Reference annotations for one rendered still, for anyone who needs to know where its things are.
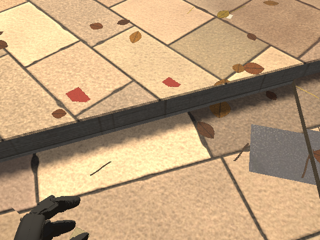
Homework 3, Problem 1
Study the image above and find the robot left hand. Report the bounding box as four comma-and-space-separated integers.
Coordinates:
14, 195, 89, 240

